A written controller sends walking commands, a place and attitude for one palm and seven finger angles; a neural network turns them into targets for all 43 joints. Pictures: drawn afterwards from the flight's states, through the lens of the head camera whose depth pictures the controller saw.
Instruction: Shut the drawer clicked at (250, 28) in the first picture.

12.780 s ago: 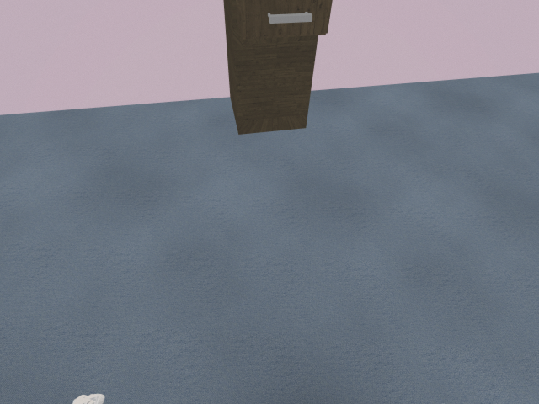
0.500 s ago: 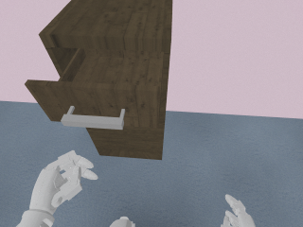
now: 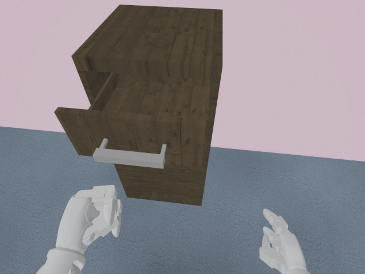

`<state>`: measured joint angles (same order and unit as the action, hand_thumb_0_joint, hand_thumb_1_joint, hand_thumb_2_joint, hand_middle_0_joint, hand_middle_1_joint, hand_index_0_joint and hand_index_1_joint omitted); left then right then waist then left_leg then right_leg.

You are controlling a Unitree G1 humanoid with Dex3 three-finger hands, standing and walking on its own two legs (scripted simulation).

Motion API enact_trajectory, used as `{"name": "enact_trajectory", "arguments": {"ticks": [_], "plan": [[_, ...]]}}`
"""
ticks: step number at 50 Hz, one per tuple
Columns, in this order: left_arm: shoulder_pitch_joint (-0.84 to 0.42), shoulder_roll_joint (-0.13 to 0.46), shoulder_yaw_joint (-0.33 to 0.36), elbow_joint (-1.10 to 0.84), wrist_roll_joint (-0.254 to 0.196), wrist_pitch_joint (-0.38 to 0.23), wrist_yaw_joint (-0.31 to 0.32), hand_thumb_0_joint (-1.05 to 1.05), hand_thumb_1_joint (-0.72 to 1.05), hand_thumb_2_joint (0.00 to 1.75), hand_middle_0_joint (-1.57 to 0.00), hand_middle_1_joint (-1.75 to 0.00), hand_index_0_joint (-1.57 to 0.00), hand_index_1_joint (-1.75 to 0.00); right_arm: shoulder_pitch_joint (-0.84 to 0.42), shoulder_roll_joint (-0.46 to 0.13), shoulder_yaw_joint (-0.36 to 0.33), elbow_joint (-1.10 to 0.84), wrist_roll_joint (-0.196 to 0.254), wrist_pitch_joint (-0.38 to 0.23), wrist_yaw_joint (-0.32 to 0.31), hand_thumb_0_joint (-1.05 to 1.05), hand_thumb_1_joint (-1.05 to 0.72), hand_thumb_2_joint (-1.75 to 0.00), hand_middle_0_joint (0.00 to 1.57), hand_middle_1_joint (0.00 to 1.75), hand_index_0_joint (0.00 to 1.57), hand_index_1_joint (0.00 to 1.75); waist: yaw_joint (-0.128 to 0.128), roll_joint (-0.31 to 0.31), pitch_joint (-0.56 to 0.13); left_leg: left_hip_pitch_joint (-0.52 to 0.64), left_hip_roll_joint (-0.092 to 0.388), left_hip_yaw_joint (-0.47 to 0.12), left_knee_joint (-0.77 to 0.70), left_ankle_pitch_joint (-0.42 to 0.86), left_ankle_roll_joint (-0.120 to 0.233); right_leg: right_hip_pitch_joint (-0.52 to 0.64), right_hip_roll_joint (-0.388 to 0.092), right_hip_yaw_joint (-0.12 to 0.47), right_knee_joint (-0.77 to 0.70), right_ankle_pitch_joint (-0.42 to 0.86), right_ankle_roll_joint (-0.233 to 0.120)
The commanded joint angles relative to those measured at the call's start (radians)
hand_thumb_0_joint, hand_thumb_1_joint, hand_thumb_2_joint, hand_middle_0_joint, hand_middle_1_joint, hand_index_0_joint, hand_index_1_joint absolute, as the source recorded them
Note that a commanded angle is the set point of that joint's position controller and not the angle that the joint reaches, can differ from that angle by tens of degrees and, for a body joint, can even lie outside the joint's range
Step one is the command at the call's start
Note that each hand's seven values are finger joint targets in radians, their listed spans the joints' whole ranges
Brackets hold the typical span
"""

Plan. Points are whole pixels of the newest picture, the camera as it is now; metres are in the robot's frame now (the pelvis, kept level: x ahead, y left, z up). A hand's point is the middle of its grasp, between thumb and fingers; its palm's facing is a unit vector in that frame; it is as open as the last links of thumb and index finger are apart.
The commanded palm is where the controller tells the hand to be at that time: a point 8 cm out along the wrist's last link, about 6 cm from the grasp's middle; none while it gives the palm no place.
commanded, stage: raise the hand and make a fist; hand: left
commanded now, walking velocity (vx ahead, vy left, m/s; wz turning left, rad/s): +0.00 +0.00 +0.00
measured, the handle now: (131, 151) +0.41 +0.17 +0.02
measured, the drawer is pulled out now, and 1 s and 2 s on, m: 0.19 0.19 0.19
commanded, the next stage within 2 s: bring the fist close to the handle in 0.56 s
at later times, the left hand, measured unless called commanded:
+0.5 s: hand (115, 206) +0.22 +0.14 +0.11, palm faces -0.02 -1.00 -0.07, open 3.3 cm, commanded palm +0.19 +0.19 +0.12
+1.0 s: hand (116, 203) +0.23 +0.15 +0.08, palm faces -0.04 -1.00 -0.04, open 3.3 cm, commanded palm +0.22 +0.20 +0.08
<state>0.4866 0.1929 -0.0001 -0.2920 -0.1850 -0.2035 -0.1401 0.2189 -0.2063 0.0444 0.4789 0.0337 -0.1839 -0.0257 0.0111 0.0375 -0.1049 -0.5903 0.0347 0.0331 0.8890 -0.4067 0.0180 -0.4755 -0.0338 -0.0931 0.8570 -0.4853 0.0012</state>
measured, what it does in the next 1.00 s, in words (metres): stands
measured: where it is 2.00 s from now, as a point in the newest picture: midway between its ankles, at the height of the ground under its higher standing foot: outside the picture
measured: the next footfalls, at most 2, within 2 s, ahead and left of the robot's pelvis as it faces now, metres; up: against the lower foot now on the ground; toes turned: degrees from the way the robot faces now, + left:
none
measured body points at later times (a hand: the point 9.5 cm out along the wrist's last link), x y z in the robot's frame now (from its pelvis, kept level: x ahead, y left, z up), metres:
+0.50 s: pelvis +0.00 -0.02 +0.01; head +0.00 -0.03 +0.46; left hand +0.21 +0.19 +0.12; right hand +0.17 -0.26 -0.06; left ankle +0.03 +0.11 -0.70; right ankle -0.03 -0.12 -0.70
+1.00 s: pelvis +0.00 -0.02 +0.01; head +0.02 -0.03 +0.46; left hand +0.23 +0.20 +0.08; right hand +0.18 -0.26 -0.07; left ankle +0.03 +0.11 -0.70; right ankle -0.03 -0.12 -0.70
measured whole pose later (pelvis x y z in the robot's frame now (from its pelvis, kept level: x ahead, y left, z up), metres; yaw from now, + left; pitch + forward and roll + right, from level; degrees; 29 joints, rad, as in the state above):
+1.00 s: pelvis +0.00 -0.02 +0.01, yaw +0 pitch +6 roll +0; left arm 0.31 0.22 0.13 -0.01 -0.25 -0.26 -0.25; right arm 0.23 -0.25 0.03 0.58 0.03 -0.22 -0.04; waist 0.00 0.03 -0.08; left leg -0.54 0.05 0.02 0.81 -0.37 -0.01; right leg -0.44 -0.02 -0.10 0.80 -0.46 -0.03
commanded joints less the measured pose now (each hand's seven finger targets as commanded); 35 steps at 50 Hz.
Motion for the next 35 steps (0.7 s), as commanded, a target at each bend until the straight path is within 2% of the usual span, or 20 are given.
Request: {"name": "enact_trajectory", "arguments": {"ticks": [1, 2, 6, 7, 8, 12, 14, 16, 17, 19, 21, 23, 24, 28, 30, 31, 34, 35], "plan": [[-0.1, 0.07, 0.03, -0.259, 0.0, -0.037, 0.014, 0.0, 0.9, 0.9, -1.4, -1.6, -1.4, -1.6, -0.052, -0.138, -0.053, -0.16, 0.003, -0.041, -0.008, 0.0, -0.9, -0.9, 0.2, 0.3, 0.2, 0.3, -0.025, -0.006, -0.084, 0.208, -0.003, -0.071, -0.174, 0.207, 0.011, -0.039, 0.043, -0.004, -0.134, 0.241, -0.012], [-0.109, 0.056, 0.018, -0.266, 0.0, -0.031, 0.017, 0.0, 0.9, 0.9, -1.4, -1.6, -1.4, -1.6, -0.049, -0.134, -0.05, -0.163, 0.004, -0.04, -0.007, 0.0, -0.9, -0.9, 0.2, 0.3, 0.2, 0.3, -0.026, 0.009, -0.081, 0.214, -0.005, -0.068, -0.179, 0.2, 0.01, -0.039, 0.041, -0.004, -0.139, 0.237, -0.013], [-0.159, 0.089, 0.049, -0.25, 0.003, -0.003, 0.029, 0.0, 0.9, 0.9, -1.4, -1.6, -1.4, -1.6, -0.059, -0.141, -0.042, -0.153, 0.004, -0.035, -0.012, 0.0, -0.9, -0.9, 0.2, 0.3, 0.2, 0.3, -0.026, -0.023, -0.062, 0.212, -0.007, -0.071, -0.198, 0.171, 0.009, -0.017, 0.041, 0.001, -0.165, 0.216, -0.013], [-0.16, 0.067, 0.036, -0.241, -0.002, 0.006, 0.026, 0.0, 0.9, 0.9, -1.4, -1.6, -1.4, -1.6, -0.057, -0.137, -0.041, -0.155, 0.005, -0.034, -0.012, 0.0, -0.9, -0.9, 0.2, 0.3, 0.2, 0.3, -0.024, -0.032, -0.066, 0.221, -0.009, -0.066, -0.203, 0.166, 0.011, -0.013, 0.04, 0.003, -0.175, 0.216, -0.011], [-0.187, 0.088, 0.057, -0.251, -0.005, 0.011, 0.026, 0.0, 0.9, 0.9, -1.4, -1.6, -1.4, -1.6, -0.058, -0.139, -0.041, -0.153, 0.008, -0.035, -0.013, 0.0, -0.9, -0.9, 0.2, 0.3, 0.2, 0.3, -0.022, -0.011, -0.079, 0.232, -0.009, -0.065, -0.21, 0.167, 0.008, -0.003, 0.04, 0.005, -0.18, 0.214, -0.012], [-0.12, 0.065, 0.056, -0.196, -0.019, 0.033, 0.011, 0.0, 0.9, 0.9, -1.4, -1.6, -1.4, -1.6, -0.064, -0.139, -0.044, -0.146, 0.011, -0.04, -0.013, 0.0, -0.9, -0.9, 0.2, 0.3, 0.2, 0.3, -0.013, -0.039, -0.065, 0.231, -0.015, -0.05, -0.216, 0.186, 0.008, 0.024, 0.037, 0.01, -0.203, 0.247, -0.009], [-0.129, 0.082, 0.075, -0.199, -0.028, 0.032, 0.007, 0.0, 0.9, 0.9, -1.4, -1.6, -1.4, -1.6, -0.068, -0.14, -0.044, -0.145, 0.01, -0.045, -0.012, 0.0, -0.9, -0.9, 0.2, 0.3, 0.2, 0.3, -0.011, -0.05, -0.057, 0.223, -0.018, -0.047, -0.222, 0.184, 0.009, 0.035, 0.035, 0.013, -0.211, 0.251, -0.008], [-0.137, 0.126, 0.128, -0.184, -0.031, 0.023, 0.009, 0.0, 0.9, 0.9, -1.4, -1.6, -1.4, -1.6, -0.073, -0.146, -0.048, -0.133, 0.008, -0.046, -0.016, 0.0, -0.9, -0.9, 0.2, 0.3, 0.2, 0.3, -0.005, -0.054, -0.045, 0.213, -0.021, -0.041, -0.222, 0.183, 0.01, 0.044, 0.036, 0.021, -0.225, 0.245, -0.007], [-0.152, 0.112, 0.118, -0.196, -0.033, 0.011, 0.006, 0.0, 0.9, 0.9, -1.4, -1.6, -1.4, -1.6, -0.068, -0.142, -0.047, -0.132, 0.009, -0.049, -0.014, 0.0, -0.9, -0.9, 0.2, 0.3, 0.2, 0.3, -0.009, -0.04, -0.056, 0.227, -0.023, -0.037, -0.222, 0.192, 0.01, 0.045, 0.035, 0.025, -0.225, 0.255, -0.008], [-0.123, 0.121, 0.145, -0.204, -0.047, -0.008, 0.001, 0.0, 0.9, 0.9, -1.4, -1.6, -1.4, -1.6, -0.067, -0.139, -0.053, -0.127, 0.01, -0.061, -0.013, 0.0, -0.9, -0.9, 0.2, 0.3, 0.2, 0.3, -0.001, -0.031, -0.085, 0.24, -0.024, -0.03, -0.216, 0.226, 0.01, 0.066, 0.032, 0.028, -0.224, 0.301, -0.007], [-0.13, 0.131, 0.159, -0.188, -0.053, -0.022, -0.006, 0.0, 0.9, 0.9, -1.4, -1.6, -1.4, -1.6, -0.07, -0.142, -0.055, -0.114, 0.011, -0.067, -0.014, 0.0, -0.9, -0.9, 0.2, 0.3, 0.2, 0.3, -0.007, -0.016, -0.062, 0.231, -0.027, -0.024, -0.211, 0.223, 0.011, 0.063, 0.031, 0.037, -0.237, 0.302, -0.005], [-0.165, 0.136, 0.159, -0.175, -0.061, -0.036, -0.02, 0.0, 0.9, 0.9, -1.4, -1.6, -1.4, -1.6, -0.062, -0.147, -0.056, -0.104, 0.012, -0.078, -0.015, 0.0, -0.9, -0.9, 0.2, 0.3, 0.2, 0.3, -0.018, -0.027, -0.05, 0.227, -0.029, -0.024, -0.207, 0.212, 0.01, 0.053, 0.029, 0.046, -0.246, 0.293, -0.002], [-0.171, 0.124, 0.144, -0.17, -0.064, -0.041, -0.031, 0.0, 0.9, 0.9, -1.4, -1.6, -1.4, -1.6, -0.062, -0.148, -0.057, -0.103, 0.014, -0.085, -0.016, 0.0, -0.9, -0.9, 0.2, 0.3, 0.2, 0.3, -0.023, -0.013, -0.054, 0.239, -0.03, -0.022, -0.207, 0.214, 0.011, 0.049, 0.029, 0.046, -0.247, 0.296, -0.001], [-0.149, 0.137, 0.164, -0.14, -0.077, -0.045, -0.057, 0.0, 0.9, 0.9, -1.4, -1.6, -1.4, -1.6, -0.058, -0.153, -0.062, -0.091, 0.014, -0.101, -0.019, 0.0, -0.9, -0.9, 0.2, 0.3, 0.2, 0.3, -0.016, -0.049, -0.075, 0.236, -0.034, -0.021, -0.203, 0.234, 0.013, 0.077, 0.022, 0.062, -0.257, 0.338, 0.006], [-0.16, 0.15, 0.183, -0.121, -0.084, -0.044, -0.07, 0.0, 0.9, 0.9, -1.4, -1.6, -1.4, -1.6, -0.061, -0.155, -0.063, -0.084, 0.016, -0.103, -0.021, 0.0, -0.9, -0.9, 0.2, 0.3, 0.2, 0.3, -0.019, -0.058, -0.061, 0.232, -0.036, -0.018, -0.203, 0.234, 0.013, 0.077, 0.019, 0.067, -0.263, 0.35, 0.011], [-0.148, 0.158, 0.2, -0.107, -0.085, -0.042, -0.069, 0.0, 0.9, 0.9, -1.4, -1.6, -1.4, -1.6, -0.068, -0.154, -0.065, -0.078, 0.015, -0.103, -0.022, 0.0, -0.9, -0.9, 0.2, 0.3, 0.2, 0.3, -0.013, -0.063, -0.049, 0.225, -0.036, -0.018, -0.201, 0.231, 0.013, 0.078, 0.019, 0.072, -0.271, 0.343, 0.011], [-0.17, 0.148, 0.197, -0.083, -0.091, -0.044, -0.08, 0.0, 0.9, 0.9, -1.4, -1.6, -1.4, -1.6, -0.063, -0.154, -0.063, -0.075, 0.015, -0.105, -0.023, 0.0, -0.9, -0.9, 0.2, 0.3, 0.2, 0.3, -0.018, -0.052, -0.055, 0.231, -0.038, -0.015, -0.201, 0.235, 0.013, 0.075, 0.018, 0.074, -0.268, 0.353, 0.013], [-0.195, 0.141, 0.188, -0.068, -0.092, -0.047, -0.083, 0.0, 0.9, 0.9, -1.4, -1.6, -1.4, -1.6, -0.062, -0.156, -0.061, -0.073, 0.014, -0.105, -0.023, 0.0, -0.9, -0.9, 0.2, 0.3, 0.2, 0.3, -0.027, -0.076, -0.04, 0.219, -0.038, -0.018, -0.197, 0.231, 0.012, 0.064, 0.017, 0.076, -0.267, 0.355, 0.017]]}}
